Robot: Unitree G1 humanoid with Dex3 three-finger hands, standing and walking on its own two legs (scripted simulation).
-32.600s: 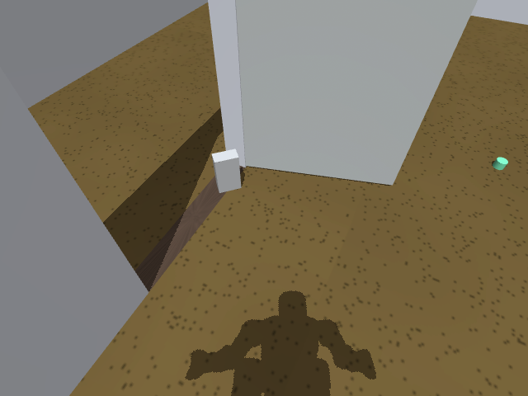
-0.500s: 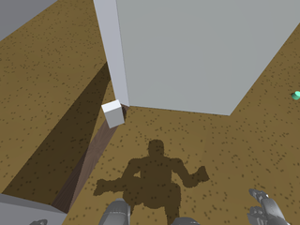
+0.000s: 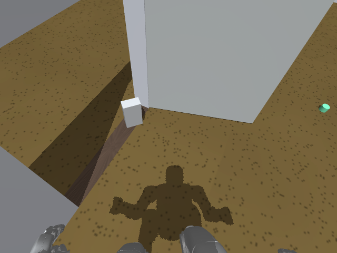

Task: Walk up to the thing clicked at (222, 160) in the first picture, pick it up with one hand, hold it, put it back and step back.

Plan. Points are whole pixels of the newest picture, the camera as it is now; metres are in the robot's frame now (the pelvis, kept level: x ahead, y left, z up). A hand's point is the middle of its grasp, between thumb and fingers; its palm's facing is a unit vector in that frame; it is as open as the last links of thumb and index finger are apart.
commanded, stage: step back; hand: left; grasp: from the side
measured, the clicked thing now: (132, 113) +0.98 +0.22 -0.65
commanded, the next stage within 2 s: stand in 1.06 s
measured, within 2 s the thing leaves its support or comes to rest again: neither
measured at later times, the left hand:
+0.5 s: hand out of the picture -0.02 +0.28 -0.14, palm faces +0.01 -0.92 -0.40, open 7.4 cm
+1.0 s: hand out of the picture +0.10 +0.23 -0.14, palm faces +0.00 -0.93 -0.36, open 7.4 cm
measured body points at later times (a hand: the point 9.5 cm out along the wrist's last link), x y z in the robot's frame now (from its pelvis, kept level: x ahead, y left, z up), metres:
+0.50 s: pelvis -0.07 +0.00 +0.00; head -0.04 -0.01 +0.45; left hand -0.02 +0.32 -0.11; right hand -0.02 -0.32 -0.12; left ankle -0.05 +0.11 -0.73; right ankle -0.09 -0.14 -0.73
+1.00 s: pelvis -0.02 -0.02 +0.00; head +0.00 -0.04 +0.45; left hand +0.10 +0.28 -0.11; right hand +0.05 -0.33 -0.14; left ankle -0.06 +0.11 -0.70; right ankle +0.05 -0.13 -0.73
